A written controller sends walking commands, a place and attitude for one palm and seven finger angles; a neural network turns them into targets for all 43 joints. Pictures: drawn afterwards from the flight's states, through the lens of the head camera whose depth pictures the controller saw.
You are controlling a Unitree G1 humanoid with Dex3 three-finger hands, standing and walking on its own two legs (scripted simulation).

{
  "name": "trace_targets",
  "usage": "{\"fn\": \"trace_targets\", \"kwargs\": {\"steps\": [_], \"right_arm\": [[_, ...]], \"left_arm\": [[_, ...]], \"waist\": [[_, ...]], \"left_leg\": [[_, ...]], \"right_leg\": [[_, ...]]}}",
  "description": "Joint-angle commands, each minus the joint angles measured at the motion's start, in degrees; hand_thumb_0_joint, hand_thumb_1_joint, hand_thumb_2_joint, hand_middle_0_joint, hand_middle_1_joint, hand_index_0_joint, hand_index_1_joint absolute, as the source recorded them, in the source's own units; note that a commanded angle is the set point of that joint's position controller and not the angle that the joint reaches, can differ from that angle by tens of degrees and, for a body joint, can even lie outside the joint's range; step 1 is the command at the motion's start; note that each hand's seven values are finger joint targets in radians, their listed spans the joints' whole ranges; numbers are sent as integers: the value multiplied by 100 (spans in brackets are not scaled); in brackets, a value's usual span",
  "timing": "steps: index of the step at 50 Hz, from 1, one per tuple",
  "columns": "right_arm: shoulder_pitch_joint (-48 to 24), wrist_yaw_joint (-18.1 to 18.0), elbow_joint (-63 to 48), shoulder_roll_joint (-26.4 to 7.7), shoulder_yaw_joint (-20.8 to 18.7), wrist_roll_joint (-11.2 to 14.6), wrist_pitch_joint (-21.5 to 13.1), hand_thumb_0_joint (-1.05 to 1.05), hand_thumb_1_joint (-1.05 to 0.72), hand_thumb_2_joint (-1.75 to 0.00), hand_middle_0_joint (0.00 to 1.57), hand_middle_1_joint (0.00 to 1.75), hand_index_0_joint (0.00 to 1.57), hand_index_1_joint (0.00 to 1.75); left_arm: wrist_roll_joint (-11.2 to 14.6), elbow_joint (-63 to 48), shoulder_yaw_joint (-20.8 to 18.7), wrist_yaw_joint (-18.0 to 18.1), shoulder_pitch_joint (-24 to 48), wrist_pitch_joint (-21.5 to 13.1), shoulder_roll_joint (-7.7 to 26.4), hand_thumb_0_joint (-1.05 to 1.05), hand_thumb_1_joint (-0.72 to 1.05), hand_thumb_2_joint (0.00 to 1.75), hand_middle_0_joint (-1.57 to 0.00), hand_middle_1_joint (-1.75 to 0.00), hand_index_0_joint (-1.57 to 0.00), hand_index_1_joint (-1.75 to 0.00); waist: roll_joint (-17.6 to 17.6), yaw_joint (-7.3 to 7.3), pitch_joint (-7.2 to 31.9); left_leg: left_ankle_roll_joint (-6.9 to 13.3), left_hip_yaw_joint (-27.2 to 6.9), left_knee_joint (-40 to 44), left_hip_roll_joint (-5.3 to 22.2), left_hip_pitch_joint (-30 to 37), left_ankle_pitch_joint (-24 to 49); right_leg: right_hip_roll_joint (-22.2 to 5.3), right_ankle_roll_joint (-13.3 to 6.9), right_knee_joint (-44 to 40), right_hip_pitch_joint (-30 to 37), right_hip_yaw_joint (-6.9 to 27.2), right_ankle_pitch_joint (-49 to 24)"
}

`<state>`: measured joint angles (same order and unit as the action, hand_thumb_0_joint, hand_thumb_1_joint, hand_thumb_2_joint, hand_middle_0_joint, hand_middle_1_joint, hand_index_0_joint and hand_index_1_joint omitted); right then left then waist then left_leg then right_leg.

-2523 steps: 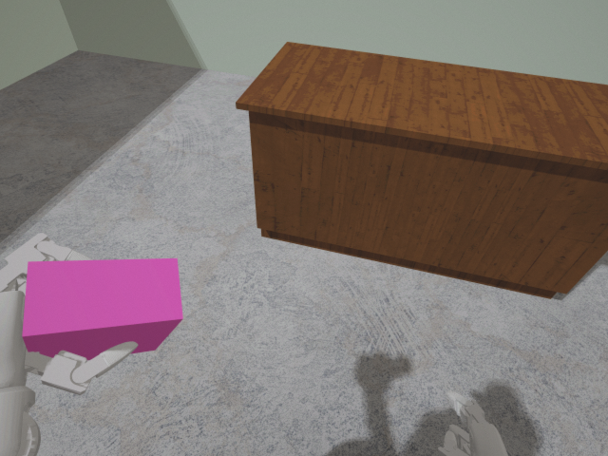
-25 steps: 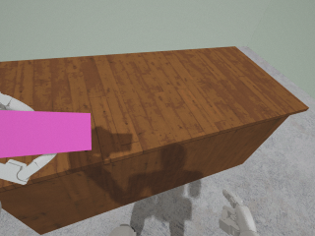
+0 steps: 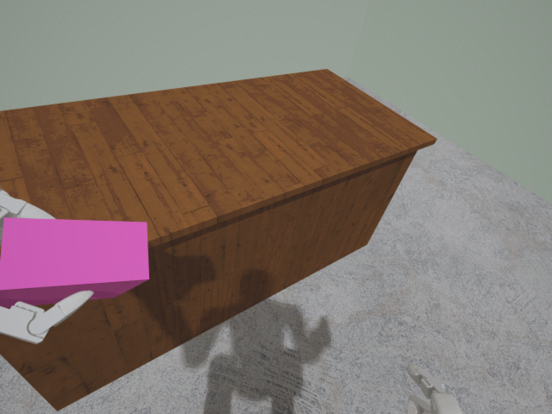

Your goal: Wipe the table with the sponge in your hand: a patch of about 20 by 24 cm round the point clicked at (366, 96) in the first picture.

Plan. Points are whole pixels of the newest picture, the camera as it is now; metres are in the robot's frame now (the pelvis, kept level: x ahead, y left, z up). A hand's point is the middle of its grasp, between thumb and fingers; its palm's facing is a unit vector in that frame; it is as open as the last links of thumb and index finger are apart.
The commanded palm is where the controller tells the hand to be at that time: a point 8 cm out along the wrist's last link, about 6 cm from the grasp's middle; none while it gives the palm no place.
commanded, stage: stop stepping back and stand still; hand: left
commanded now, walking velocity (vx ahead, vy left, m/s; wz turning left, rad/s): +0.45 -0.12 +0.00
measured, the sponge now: (91, 265) +0.24 +0.23 +0.15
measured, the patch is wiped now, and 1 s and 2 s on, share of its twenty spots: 1.00 1.00 1.00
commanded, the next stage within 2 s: stand and wait in 1.62 s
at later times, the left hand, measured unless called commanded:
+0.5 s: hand (68, 373) +0.12 +0.19 +0.18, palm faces +0.36 -0.90 -0.24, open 10.1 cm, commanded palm +0.07 +0.25 +0.20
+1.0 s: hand out of the picture +0.09 +0.22 +0.18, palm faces +0.39 -0.86 -0.33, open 10.1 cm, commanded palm +0.04 +0.26 +0.20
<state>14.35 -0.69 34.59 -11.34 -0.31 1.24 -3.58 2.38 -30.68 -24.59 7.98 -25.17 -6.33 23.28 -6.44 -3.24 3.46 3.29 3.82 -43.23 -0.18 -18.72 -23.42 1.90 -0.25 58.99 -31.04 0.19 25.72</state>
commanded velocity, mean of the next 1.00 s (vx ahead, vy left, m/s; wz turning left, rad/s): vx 0.15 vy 0.03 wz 0.00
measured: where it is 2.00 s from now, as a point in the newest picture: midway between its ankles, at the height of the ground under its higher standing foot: outside the picture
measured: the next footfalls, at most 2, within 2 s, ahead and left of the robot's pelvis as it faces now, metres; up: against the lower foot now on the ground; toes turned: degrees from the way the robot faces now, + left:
right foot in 0.30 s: -0.01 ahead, -0.12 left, +0.00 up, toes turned +2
left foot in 0.54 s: -0.06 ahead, +0.10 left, +0.00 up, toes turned +3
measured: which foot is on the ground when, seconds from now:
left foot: down 0.00-0.30, up 0.32-0.52, down 0.54-1.00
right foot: up 0.00-0.28, down 0.30-1.00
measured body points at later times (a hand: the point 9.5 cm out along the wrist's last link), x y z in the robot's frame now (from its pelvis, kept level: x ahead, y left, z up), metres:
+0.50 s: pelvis -0.08 -0.04 +0.00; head -0.13 +0.00 +0.45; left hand +0.10 +0.24 +0.19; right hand +0.09 -0.28 -0.04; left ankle -0.10 +0.08 -0.66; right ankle -0.02 -0.14 -0.71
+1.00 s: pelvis -0.10 -0.03 +0.00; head -0.12 +0.01 +0.45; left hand +0.06 +0.26 +0.19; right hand +0.04 -0.26 -0.07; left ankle -0.10 +0.10 -0.72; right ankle -0.04 -0.13 -0.71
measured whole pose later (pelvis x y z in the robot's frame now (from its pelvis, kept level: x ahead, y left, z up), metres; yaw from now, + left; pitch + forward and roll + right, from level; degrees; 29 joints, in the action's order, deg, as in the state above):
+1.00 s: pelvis -0.10 -0.03 +0.00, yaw +3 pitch +0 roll -2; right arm 16.1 -2.7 36.5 -11.6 0.9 0.5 -5.0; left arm 2.5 -34.3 -18.9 7.1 -30.4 -8.0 21.8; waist -2.1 -1.9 3.3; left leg 3.0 -0.9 -42.1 3.0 -20.6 -24.6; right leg 0.7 -2.2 38.9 -24.0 -6.1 15.7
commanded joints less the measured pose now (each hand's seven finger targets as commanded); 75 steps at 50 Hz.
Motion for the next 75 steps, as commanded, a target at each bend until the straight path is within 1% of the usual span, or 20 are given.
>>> {"fn": "trace_targets", "kwargs": {"steps": [1,5,13,16,18,21,26,29,30,32,37,38,40,48,50,55,57,61,66,75], "right_arm": [[-711,85,-766,-846,-136,130,-519,0,-90,-90,20,30,20,30],[-759,-69,-714,-743,-78,73,-611,0,-90,-90,20,30,20,30],[-873,-252,-788,-863,-47,60,-539,0,-90,-90,20,30,20,30],[-871,-220,-820,-795,-169,128,-518,0,-90,-90,20,30,20,30],[-875,-159,-779,-934,-281,157,-520,0,-90,-90,20,30,20,30],[-940,-142,-802,-759,-175,101,-324,0,-90,-90,20,30,20,30],[-721,-364,-868,-660,-96,90,-529,0,-90,-90,20,30,20,30],[-669,-360,-1061,-814,-233,72,-670,0,-90,-90,20,30,20,30],[-534,-351,-873,-695,-226,48,-769,0,-90,-90,20,30,20,30],[-416,-247,-747,-694,-184,114,-856,0,-90,-90,20,30,20,30],[-670,-241,-791,-981,-136,95,-678,0,-90,-90,20,30,20,30],[-725,-251,-798,-953,-161,64,-616,0,-90,-90,20,30,20,30],[-792,-252,-948,-869,-290,67,-522,0,-90,-90,20,30,20,30],[-761,-351,-756,-692,-88,-86,-541,0,-90,-90,20,30,20,30],[-743,-378,-831,-932,-155,-122,-664,0,-90,-90,20,30,20,30],[-567,-278,-621,-758,-130,32,-780,0,-90,-90,20,30,20,30],[-687,-258,-683,-816,-120,52,-727,0,-90,-90,20,30,20,30],[-769,-222,-729,-753,-249,43,-592,0,-90,-90,20,30,20,30],[-1018,-325,-915,-827,-113,-114,-569,0,-90,-90,20,30,20,30],[-971,-368,-840,-789,-130,-50,-648,0,-90,-90,20,30,20,30]], "left_arm": [[16,-1623,171,-81,261,-526,738,0,10,130,-120,-160,-120,-160],[-18,-1144,-386,-12,304,-619,1210,0,10,130,-120,-160,-120,-160],[28,159,210,-114,598,-313,447,0,10,130,-120,-160,-120,-160],[-9,-258,453,-197,1508,-424,635,0,10,130,-120,-160,-120,-160],[-21,-654,444,-228,1858,-495,763,0,10,130,-120,-160,-120,-160],[-7,-1451,199,-194,1655,-566,1016,0,10,130,-120,-160,-120,-160],[77,-1639,-327,74,685,-499,1110,0,10,130,-120,-160,-120,-160],[48,-1929,-473,164,697,-568,1129,0,10,130,-120,-160,-120,-160],[-44,-1764,-611,169,603,-602,1306,0,10,130,-120,-160,-120,-160],[72,-1515,-328,130,735,-592,993,0,10,130,-120,-160,-120,-160],[44,-68,218,-56,748,-286,470,0,10,130,-120,-160,-120,-160],[45,-7,150,-71,564,-277,582,0,10,130,-120,-160,-120,-160],[90,-557,-85,-92,642,-421,855,0,10,130,-120,-160,-120,-160],[49,-1851,-225,122,456,-601,1031,0,10,130,-120,-160,-120,-160],[50,-1758,-117,240,564,-580,779,0,10,130,-120,-160,-120,-160],[55,-610,-95,208,357,-360,630,0,10,130,-120,-160,-120,-160],[15,-175,189,92,212,-305,346,0,10,130,-120,-160,-120,-160],[37,-472,234,26,472,-402,488,0,10,130,-120,-160,-120,-160],[42,-1606,-87,226,337,-590,797,0,10,130,-120,-160,-120,-160],[15,-577,367,232,654,-448,335,0,10,130,-120,-160,-120,-160]], "waist": [[1572,56,-242],[2055,163,-405],[986,375,127],[-1475,191,258],[-1080,146,167],[649,63,-298],[1269,190,650],[3167,196,772],[2677,119,1022],[1766,87,398],[892,258,-177],[123,312,-8],[-1176,227,246],[1217,102,258],[3188,176,105],[1257,292,306],[731,289,144],[-564,179,44],[2044,305,262],[948,284,393]], "left_leg": [[405,-2328,2562,1646,34,855],[434,-1904,3019,1510,-873,-1301],[129,-807,1084,814,-1574,-1611],[-147,-428,-3886,-56,-2239,-372],[-134,-936,-3935,307,-1869,223],[40,-763,-2980,676,-611,266],[98,40,840,180,550,-68],[791,-2139,2422,1599,1162,919],[859,-1654,1825,1432,1643,2419],[884,-2170,1990,1641,1061,2100],[312,-853,492,838,-830,542],[203,-538,-493,494,-1304,-184],[-87,-456,-2766,-24,-1868,-675],[10,-351,1244,258,797,107],[555,-2559,2980,1487,324,-1768],[340,-1455,1691,1198,382,2039],[97,-1068,1201,803,-260,1316],[-161,-639,-193,190,-408,194],[64,-1610,2451,853,331,808],[-115,-1016,1909,549,286,1609]], "right_leg": [[-328,10,313,-826,103,-880],[-371,-42,-220,-113,-119,-908],[-2,-161,-2980,2399,-857,-906],[-2039,-1062,-4370,1798,1832,-1915],[-2194,-1206,-4580,700,2232,-46],[-2157,-1089,-4460,-1318,1178,583],[-1200,-675,-2982,-201,301,534],[13,-28,841,-1051,-452,627],[-173,-7,736,-1212,-243,685],[-343,14,243,-1134,122,456],[-76,19,-3113,2055,-683,-1770],[-424,-172,-3456,2599,-248,-1850],[-2117,-958,-4546,2117,2621,-545],[-1073,-542,-3185,3,452,775],[14,-49,-1137,-36,-285,504],[-221,115,-2553,1113,-77,-490],[-186,85,-3696,2120,-184,-1756],[-1771,-743,-4707,1380,1900,-310],[-413,-132,-2817,1337,215,-1082],[-536,-55,-3462,2092,396,-2279]]}}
